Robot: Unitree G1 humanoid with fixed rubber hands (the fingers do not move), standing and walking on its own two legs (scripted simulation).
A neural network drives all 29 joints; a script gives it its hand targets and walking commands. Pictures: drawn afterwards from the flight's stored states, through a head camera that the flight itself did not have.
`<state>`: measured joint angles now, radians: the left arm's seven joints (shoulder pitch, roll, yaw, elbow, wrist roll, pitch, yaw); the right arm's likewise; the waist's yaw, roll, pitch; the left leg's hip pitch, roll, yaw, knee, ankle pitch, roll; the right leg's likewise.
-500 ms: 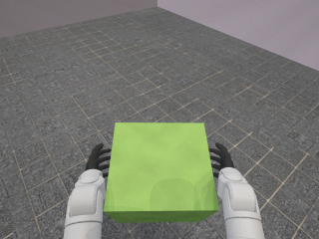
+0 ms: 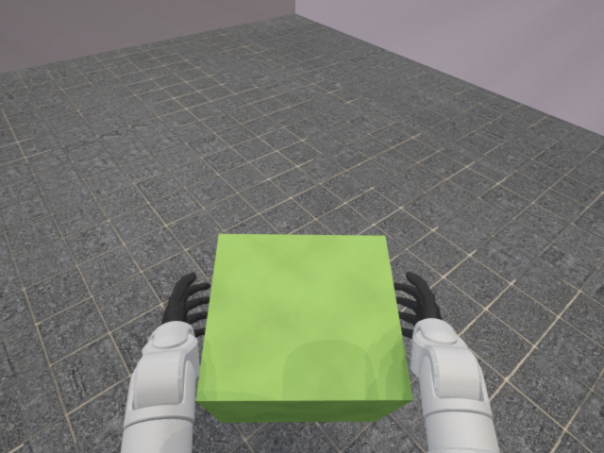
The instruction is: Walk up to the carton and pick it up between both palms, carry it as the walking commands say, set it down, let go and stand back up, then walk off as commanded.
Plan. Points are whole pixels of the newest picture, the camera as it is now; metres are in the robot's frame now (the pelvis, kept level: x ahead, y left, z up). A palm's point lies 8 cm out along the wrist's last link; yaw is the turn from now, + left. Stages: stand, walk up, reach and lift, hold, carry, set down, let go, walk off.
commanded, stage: carry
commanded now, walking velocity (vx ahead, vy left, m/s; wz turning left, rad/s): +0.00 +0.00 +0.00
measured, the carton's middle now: (300, 331) +0.32 +0.00 -0.05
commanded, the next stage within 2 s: hold in 0.32 s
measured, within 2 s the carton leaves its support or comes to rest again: neither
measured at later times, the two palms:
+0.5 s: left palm (155, 349) +0.25 +0.18 +0.05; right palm (418, 343) +0.25 -0.15 +0.04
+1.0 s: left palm (155, 339) +0.24 +0.17 +0.08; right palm (441, 348) +0.23 -0.16 +0.07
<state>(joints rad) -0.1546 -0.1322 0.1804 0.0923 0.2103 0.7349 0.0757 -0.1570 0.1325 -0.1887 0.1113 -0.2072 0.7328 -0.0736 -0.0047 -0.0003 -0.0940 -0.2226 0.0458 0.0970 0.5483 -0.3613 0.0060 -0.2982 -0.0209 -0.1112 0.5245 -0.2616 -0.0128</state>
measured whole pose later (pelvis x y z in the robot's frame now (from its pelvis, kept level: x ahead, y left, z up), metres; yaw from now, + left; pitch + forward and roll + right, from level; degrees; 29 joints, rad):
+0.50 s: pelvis +0.00 +0.01 +0.02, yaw +1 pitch -4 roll +0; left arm -0.05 -0.13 0.15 0.04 0.23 0.69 0.02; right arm -0.05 0.13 -0.14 0.06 -0.24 0.69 -0.05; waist 0.02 0.04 0.01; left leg 0.01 -0.02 -0.07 0.32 -0.21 0.01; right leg -0.05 -0.01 -0.01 0.28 -0.12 0.02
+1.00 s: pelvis -0.07 +0.01 +0.01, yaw +0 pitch -11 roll +0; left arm -0.45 -0.11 0.37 0.45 0.34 0.64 -0.07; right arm -0.41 0.11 -0.35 0.38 -0.33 0.70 0.03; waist 0.00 0.04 0.06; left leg -0.01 -0.03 -0.05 0.42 -0.23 0.02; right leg -0.08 0.00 0.04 0.39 -0.13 0.01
